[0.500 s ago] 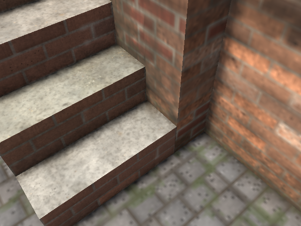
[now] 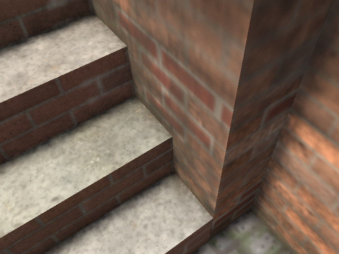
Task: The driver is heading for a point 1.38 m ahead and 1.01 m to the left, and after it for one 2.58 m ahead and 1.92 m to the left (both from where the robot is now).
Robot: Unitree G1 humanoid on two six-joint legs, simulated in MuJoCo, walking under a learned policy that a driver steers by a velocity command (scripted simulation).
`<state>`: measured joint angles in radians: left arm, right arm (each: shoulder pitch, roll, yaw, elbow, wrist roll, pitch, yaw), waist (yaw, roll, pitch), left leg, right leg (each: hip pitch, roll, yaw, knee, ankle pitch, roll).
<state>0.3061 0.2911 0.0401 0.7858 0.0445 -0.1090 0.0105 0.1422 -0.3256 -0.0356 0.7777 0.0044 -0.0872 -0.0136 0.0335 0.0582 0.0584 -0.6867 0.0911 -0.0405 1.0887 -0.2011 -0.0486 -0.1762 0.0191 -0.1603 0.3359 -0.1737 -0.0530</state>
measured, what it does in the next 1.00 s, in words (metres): walks ahead, turning left: left foot, then right foot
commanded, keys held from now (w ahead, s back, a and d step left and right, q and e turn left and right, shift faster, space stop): q+shift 0.42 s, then w+q+shift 0.40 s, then w+shift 0.16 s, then w+e+shift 0.02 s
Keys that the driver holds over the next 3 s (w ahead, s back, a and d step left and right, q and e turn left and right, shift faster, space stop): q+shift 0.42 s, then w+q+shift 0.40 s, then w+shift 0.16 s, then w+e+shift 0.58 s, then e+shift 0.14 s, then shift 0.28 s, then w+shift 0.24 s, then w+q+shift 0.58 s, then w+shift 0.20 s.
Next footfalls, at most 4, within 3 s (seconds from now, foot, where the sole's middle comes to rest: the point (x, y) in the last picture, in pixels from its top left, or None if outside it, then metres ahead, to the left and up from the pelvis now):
0.14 left None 0.21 0.08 -0.78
0.54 right None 0.21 -0.11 -0.78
1.02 left None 0.01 0.22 -0.78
1.48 right None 0.32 0.29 -0.56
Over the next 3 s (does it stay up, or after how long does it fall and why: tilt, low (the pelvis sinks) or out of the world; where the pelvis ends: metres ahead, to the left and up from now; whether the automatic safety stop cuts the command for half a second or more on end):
stays up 0.56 0.51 0.44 its command is cut before an obstacle after 0.4 s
